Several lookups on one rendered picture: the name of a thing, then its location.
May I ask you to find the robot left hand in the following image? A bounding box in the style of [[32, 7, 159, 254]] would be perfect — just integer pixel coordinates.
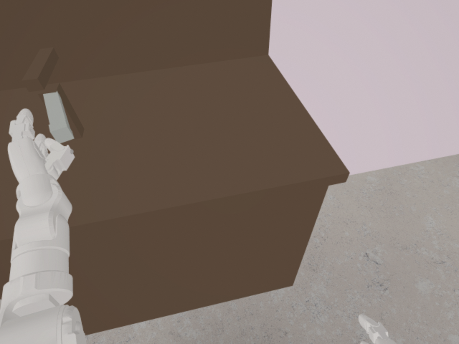
[[8, 108, 75, 183]]

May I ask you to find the robot left forearm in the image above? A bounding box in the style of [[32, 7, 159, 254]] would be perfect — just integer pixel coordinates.
[[0, 173, 73, 327]]

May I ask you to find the robot right hand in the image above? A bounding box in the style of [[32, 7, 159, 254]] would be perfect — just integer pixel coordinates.
[[359, 314, 396, 344]]

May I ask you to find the tap lever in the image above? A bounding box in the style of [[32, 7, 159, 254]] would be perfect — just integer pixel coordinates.
[[43, 91, 74, 143]]

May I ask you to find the left robot upper arm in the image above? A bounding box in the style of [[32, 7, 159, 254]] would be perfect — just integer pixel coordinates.
[[0, 305, 86, 344]]

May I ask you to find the counter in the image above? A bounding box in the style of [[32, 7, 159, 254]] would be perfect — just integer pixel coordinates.
[[0, 0, 350, 335]]

